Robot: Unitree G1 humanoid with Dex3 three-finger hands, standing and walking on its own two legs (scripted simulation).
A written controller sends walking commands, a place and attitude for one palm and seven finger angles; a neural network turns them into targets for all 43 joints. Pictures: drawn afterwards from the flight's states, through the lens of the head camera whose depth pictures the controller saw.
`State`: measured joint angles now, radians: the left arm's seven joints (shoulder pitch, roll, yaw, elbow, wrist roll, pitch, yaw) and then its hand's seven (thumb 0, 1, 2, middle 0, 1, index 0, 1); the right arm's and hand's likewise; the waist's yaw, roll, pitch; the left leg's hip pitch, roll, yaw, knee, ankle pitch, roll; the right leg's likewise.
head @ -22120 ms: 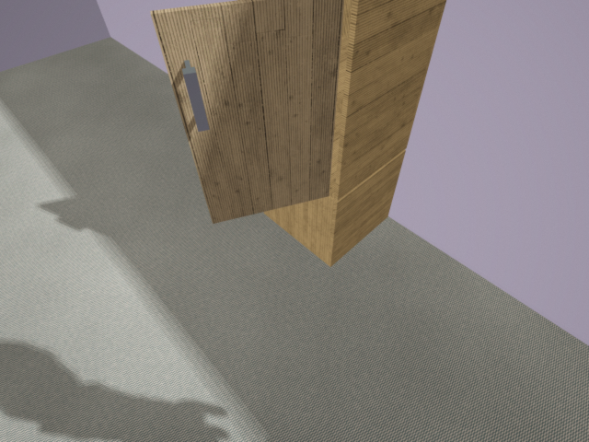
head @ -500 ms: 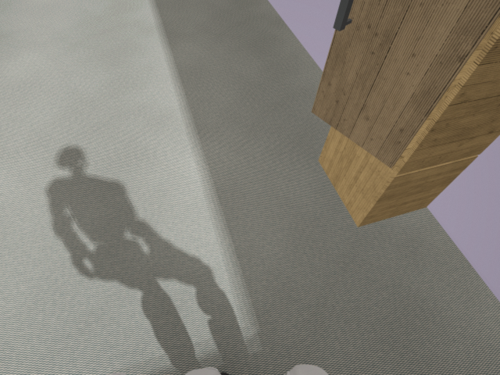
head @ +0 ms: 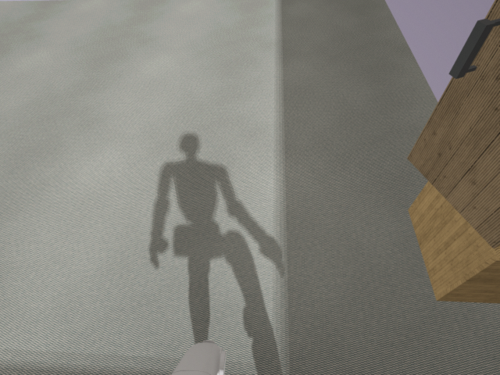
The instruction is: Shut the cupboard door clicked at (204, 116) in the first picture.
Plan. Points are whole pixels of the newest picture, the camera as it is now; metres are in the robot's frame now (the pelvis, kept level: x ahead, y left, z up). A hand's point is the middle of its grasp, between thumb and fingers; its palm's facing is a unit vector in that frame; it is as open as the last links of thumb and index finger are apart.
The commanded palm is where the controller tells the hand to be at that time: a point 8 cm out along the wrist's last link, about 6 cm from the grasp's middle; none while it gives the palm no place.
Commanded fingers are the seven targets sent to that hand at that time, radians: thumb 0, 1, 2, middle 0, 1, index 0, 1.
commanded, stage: walk to a spot facing it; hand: left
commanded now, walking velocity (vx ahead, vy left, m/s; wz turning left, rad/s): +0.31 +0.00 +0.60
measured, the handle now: (477, 48) +0.80 -0.53 +0.08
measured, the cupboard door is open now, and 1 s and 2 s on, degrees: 24 24 24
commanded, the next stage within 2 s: turn to face it in 0.54 s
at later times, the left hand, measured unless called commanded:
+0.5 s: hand (119, 367) +0.16 +0.27 -0.19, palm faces +0.32 -0.93 -0.18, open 7.4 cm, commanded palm none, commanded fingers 0.00 0.90 0.90 -0.20 -0.30 -0.20 -0.30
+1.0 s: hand (137, 234) +0.45 +0.30 -0.19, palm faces +0.17 -0.96 -0.21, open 7.3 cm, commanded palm none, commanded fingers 0.00 0.90 0.90 -0.20 -0.30 -0.20 -0.30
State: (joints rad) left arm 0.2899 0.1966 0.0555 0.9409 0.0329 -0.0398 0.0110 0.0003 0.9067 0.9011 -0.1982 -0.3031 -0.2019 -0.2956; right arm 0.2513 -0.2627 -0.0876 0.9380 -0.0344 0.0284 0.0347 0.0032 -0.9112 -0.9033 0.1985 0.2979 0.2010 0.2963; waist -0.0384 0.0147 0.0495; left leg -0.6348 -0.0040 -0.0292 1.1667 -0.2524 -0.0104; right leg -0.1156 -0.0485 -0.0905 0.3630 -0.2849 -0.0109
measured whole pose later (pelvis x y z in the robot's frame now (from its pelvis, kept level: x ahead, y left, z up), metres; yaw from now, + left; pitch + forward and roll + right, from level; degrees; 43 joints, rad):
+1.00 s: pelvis +0.41 +0.11 -0.01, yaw +10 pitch +0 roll +0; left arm 0.20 0.17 0.05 0.98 0.03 0.00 0.03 0.00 0.92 0.90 -0.20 -0.30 -0.20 -0.30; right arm 0.31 -0.13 -0.03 1.02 -0.01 0.01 -0.03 0.00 -0.91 -0.90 0.20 0.30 0.20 0.30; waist -0.04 -0.02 0.10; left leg -0.46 0.04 0.00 1.13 -0.45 -0.03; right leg -0.31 0.07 0.00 0.47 -0.17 -0.07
